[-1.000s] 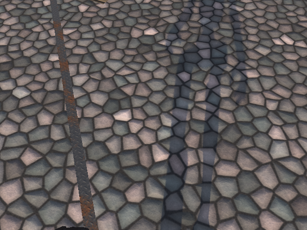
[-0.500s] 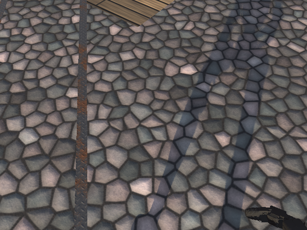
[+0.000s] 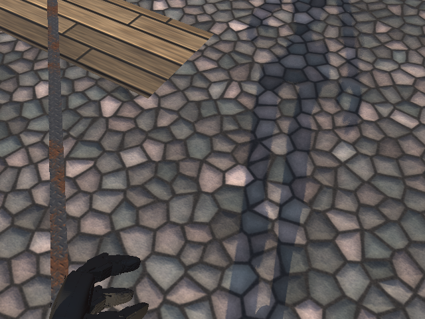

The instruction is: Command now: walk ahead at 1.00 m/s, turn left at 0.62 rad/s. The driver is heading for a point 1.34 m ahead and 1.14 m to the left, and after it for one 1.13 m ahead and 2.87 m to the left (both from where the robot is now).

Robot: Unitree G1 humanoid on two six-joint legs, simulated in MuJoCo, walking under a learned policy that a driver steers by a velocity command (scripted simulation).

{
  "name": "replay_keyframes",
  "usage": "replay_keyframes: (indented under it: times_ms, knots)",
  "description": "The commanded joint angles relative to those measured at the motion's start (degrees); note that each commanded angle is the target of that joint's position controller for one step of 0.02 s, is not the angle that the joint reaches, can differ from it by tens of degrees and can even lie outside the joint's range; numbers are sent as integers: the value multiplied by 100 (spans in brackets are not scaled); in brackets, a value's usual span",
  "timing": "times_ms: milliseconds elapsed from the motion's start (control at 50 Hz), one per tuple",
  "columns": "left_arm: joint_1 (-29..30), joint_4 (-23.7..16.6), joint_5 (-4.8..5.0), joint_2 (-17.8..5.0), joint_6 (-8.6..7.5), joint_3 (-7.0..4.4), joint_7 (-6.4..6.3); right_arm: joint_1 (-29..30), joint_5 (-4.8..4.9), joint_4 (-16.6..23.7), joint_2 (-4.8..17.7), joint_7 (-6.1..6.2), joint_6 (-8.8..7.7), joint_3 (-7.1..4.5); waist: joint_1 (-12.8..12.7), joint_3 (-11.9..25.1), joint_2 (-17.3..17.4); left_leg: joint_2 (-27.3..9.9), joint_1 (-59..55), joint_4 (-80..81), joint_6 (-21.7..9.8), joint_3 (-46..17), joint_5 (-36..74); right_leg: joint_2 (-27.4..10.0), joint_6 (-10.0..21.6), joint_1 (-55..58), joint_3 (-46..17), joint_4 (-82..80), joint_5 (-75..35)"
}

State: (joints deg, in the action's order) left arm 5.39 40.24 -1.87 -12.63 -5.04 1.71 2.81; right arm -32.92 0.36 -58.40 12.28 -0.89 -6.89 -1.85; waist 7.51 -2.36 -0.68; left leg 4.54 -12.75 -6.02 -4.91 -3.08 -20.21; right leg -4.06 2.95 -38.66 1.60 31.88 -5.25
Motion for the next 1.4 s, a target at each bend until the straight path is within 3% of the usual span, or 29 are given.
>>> replay_keyframes:
  times_ms: [20, 40, 60, 80, 100, 140, 200, 360, 440, 500, 520, 540, 560, 600, 660, 740, 860, 920, 940, 960, 980, 1000, 1040, 1120, 1260, 1320, 1360, 1380, 1400]
  knots:
    - [-1164, -26, 17, -1077, -77, -364, -209, 433, -86, 396, 1474, 80, -17, -293, -1167, 623, 651, -1211, 998, -1862, -428, -586, 6413, 606, 171, 2695, 92, -147, 787]
    - [-2287, 283, 21, -1265, -95, -469, -300, 677, -109, 462, 1563, 98, 38, -329, -1756, 1147, 613, -1026, 1576, -3296, -364, -530, 5705, 397, 190, 3939, -26, -237, 991]
    - [-3320, 417, -116, -1693, -92, -612, -425, 743, -152, 647, 1106, 89, 39, -247, -2047, 1900, 233, -735, 2628, -5107, -383, -410, 4046, -721, 242, 5265, -1060, -1, 2554]
    - [-3212, 400, -370, -2008, -94, -714, -383, -91, 199, 903, 24, 67, 57, -22, -1281, 2799, -1569, -44, 4731, -7261, -221, -136, -627, -2490, 808, 6771, -4047, -767, 4108]
    - [-2894, 322, -194, -1568, -44, -704, -308, 477, 160, 1009, 735, 122, 90, -126, -1386, 2530, -1094, -288, 5265, -7653, -379, -283, -316, -2238, 715, 6242, -4711, -1538, 4688]
    - [-2217, 411, -151, -854, -92, -575, -270, 1268, 33, 1082, 795, 63, 184, -172, -1168, 885, -186, -788, 5402, -7200, -321, -162, 572, -1752, 510, 4564, -2730, -1710, 3197]
    - [-2403, 789, -25, -442, -189, -471, -256, 1424, -164, 1270, 363, -110, 464, -130, -754, 295, -390, -1140, 5145, -6993, -205, -95, 602, -1390, 281, 3430, -1189, -2003, 1966]
    - [-2437, 1019, 58, -765, -387, -522, -241, 3192, -178, 2181, 486, -409, 613, -1, -567, -638, -83, -1018, 5128, -4559, -329, 921, 2465, -753, -116, 3007, 1404, -2706, -585]
    - [-2869, 996, 73, -1381, -194, -623, -421, 3024, -149, 2107, 740, -410, 554, -53, -320, -196, -378, -225, 4100, -3710, -672, 1604, 2094, -924, -258, 4204, 1720, -1511, -4805]
    - [-2318, 692, -19, -1715, 129, -754, -448, 262, -130, 1322, 1371, -171, 534, -414, 953, 1149, -460, 194, 1068, -3375, -1059, 1075, 937, -1168, -49, 3421, 1376, 2354, -4841]
    - [-2129, 621, 15, -1453, 139, -755, -376, 381, 35, 1269, 1652, -32, 622, -630, 824, 960, 518, -143, 206, -2847, -1219, 130, 430, -108, -212, 1990, 1294, 4701, -163]
    - [-2678, -11, -11, -707, 17, -542, -282, 1134, -207, 1515, 2356, -39, 686, -683, -430, 1149, 1582, -1445, -881, -2439, -2131, -2791, 1313, 565, -551, -447, 656, 6558, 3431]
    - [-2103, -371, 29, -897, -166, -486, -293, 862, -243, 1704, 2364, 8, 731, -729, -17, 1831, 722, -1910, -1182, -1219, -2516, -4265, -98, 490, -516, -1157, -460, 6618, 3136]
    - [-1688, -394, -7, -972, -265, -441, -296, 1058, -160, 1462, 1692, 99, 606, -583, -494, 332, -405, -1697, 673, -640, -1906, -3688, -107, -107, -464, -1016, -629, 5200, 2673]
    - [-1901, -281, -248, -857, 106, -381, -284, 1490, -72, 1570, 1302, 133, 347, -414, -1039, -23, -498, -975, 2595, -565, -1647, -2450, 879, -439, -691, 140, -581, 4135, 2777]
    - [-627, -849, -121, -597, 204, -247, -176, 1249, -64, 1572, 1360, 53, 208, -436, -712, -385, -178, -391, 3459, -306, -1410, -1823, 1559, -365, -805, 568, -226, 2069, 1326]
    - [-54, -1143, 37, -800, 123, -253, -172, 889, -9, 1523, 1559, 35, 236, -551, -298, -12, 348, -563, 2183, -924, -855, -2069, 3270, 199, -503, 1405, -293, -12, 102]
    - [-1947, -695, 85, -1419, 65, -537, -361, 1332, -79, 1606, 1994, 29, 224, -630, -1386, 1110, 300, -389, 2057, -3249, -446, -1965, 4931, 493, -344, 3686, -239, -161, 1264]
    - [-3234, -443, 6, -1726, 50, -678, -489, 1599, -108, 1715, 1681, 0, 157, -540, -2003, 1750, 170, -150, 2935, -4898, -347, -1733, 4130, -90, -226, 5193, -689, 107, 2208]
    - [-3854, -325, -256, -2160, 30, -783, -547, 1489, 13, 1996, 670, 16, 113, -279, -1869, 2332, -1453, 503, 4605, -6818, -270, -1108, -366, -1746, 26, 6496, -3000, -597, 4508]
    - [-3027, -426, -217, -2208, 47, -830, -447, 989, 132, 2213, 765, 41, 155, -162, -1124, 2570, -2550, 322, 5492, -7601, -279, -722, -705, -2378, 400, 6264, -5669, -1760, 5286]
    - [-2305, -576, -165, -1473, 88, -717, -400, 1385, -68, 1965, 1117, 66, 263, -189, -1122, 1551, -1273, -151, 5686, -7667, -265, -543, -20, -1979, 457, 5309, -4868, -1824, 5653]
    - [-2221, -320, -156, -983, 100, -601, -343, 1872, -255, 1967, 1089, -102, 351, -178, -1042, 671, -144, -511, 5424, -7125, -157, -336, 446, -1413, 401, 4039, -3041, -1736, 3788]
    - [-2726, 341, 5, -764, -146, -505, -202, 2290, -314, 2301, 631, -289, 500, 11, -761, 78, -396, -690, 5612, -6556, -80, -572, 456, -1141, 430, 3259, -1724, -2144, 2197]
    - [-3023, 669, 95, -1212, -248, -547, -153, 3830, -261, 2854, 716, -502, 411, 185, -845, -561, -152, -531, 4508, -3667, -149, 530, 2105, -841, 342, 2696, 282, -3350, 45]
    - [-3360, 900, 103, -1588, -180, -584, -212, 3730, -315, 2767, 817, -388, 390, 163, -695, -247, -483, -159, 3910, -3138, -416, 966, 1545, -975, 313, 3827, 644, -2483, -3417]
    - [-3305, 964, 83, -1855, -45, -617, -313, 2224, -352, 2317, 1145, -228, 383, -1, 107, 739, -819, 177, 2305, -2996, -632, 932, 863, -1083, 245, 4048, 744, -330, -5147]
    - [-3114, 880, 116, -1812, 13, -599, -341, 1069, -369, 1929, 1383, -133, 372, -129, 674, 1265, -684, 14, 865, -2602, -740, 651, 941, -873, 178, 3310, 797, 1326, -4380]
    - [-3275, 668, 11, -1155, 26, -469, -290, 542, -415, 1726, 1862, -8, 372, -271, 432, 1875, 309, -1293, -541, -2713, -700, -883, -468, -388, 189, 1890, 603, 3458, 145]
